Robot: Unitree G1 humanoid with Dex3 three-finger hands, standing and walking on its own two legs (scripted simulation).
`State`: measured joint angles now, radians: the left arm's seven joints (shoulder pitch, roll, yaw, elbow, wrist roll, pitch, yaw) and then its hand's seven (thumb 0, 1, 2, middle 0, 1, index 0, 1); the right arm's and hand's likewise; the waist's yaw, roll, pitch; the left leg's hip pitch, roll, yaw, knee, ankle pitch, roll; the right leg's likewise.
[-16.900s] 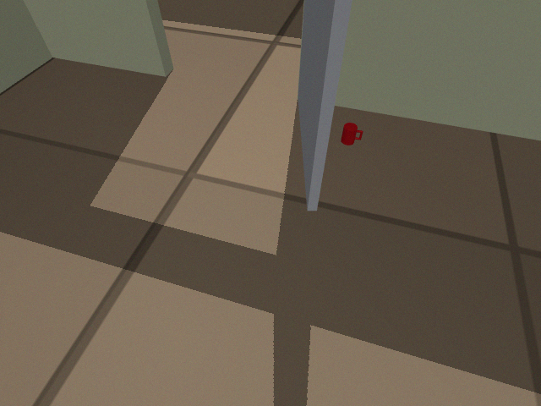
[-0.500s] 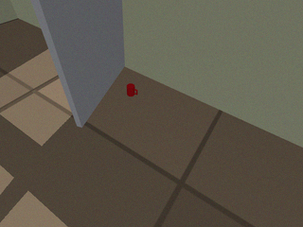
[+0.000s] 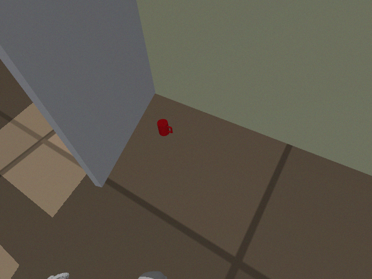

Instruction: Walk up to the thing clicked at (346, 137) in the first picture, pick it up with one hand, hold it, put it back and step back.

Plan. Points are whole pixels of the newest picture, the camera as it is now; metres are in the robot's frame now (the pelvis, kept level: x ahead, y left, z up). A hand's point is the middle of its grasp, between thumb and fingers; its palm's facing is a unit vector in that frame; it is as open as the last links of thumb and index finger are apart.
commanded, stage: walk up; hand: left
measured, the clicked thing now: (165, 128) +1.18 +0.21 -0.72
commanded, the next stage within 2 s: none
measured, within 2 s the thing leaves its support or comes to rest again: neither
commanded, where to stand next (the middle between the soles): +0.79 -0.01 m, yaw +0 degrees
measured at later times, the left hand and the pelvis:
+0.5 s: hand (91, 224) +0.29 +0.29 -0.15, palm faces -0.07 -0.94 -0.34, open 7.3 cm; pelvis +0.24 +0.01 +0.00, yaw -1 degrees
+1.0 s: hand (115, 170) +0.45 +0.25 -0.12, palm faces +0.02 -0.91 -0.41, open 7.3 cm; pelvis +0.44 -0.04 +0.00, yaw +2 degrees
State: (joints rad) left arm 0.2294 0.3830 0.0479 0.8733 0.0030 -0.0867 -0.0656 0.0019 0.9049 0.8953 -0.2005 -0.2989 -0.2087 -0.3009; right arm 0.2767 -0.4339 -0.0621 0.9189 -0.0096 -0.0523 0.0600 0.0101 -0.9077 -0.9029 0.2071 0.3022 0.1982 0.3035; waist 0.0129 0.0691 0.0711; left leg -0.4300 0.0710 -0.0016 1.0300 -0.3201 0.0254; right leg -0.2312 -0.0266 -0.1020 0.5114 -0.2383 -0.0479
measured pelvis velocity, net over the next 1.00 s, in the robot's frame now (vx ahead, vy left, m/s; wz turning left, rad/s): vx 0.44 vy -0.04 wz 0.03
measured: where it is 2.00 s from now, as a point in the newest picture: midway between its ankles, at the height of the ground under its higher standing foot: (200, 188)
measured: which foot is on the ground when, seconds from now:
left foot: up 0.00-0.22, down 0.24-0.64, up 0.66-1.00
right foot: down 0.00-0.26, up 0.28-0.60, down 0.62-1.00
